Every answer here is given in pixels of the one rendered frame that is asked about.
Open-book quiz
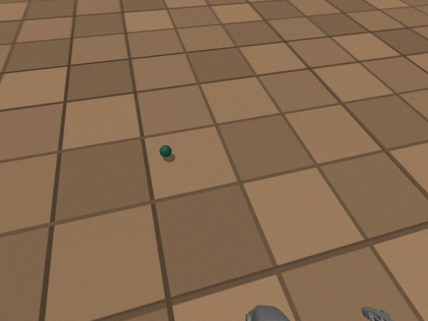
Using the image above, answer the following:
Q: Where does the right robot hand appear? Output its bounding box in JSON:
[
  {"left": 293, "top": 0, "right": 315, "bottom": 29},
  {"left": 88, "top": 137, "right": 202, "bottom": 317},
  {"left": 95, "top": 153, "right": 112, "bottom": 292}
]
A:
[{"left": 361, "top": 306, "right": 393, "bottom": 321}]

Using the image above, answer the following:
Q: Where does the ball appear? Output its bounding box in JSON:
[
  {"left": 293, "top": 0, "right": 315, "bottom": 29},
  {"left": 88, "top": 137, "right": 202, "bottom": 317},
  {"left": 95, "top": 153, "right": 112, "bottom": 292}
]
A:
[{"left": 160, "top": 145, "right": 171, "bottom": 157}]

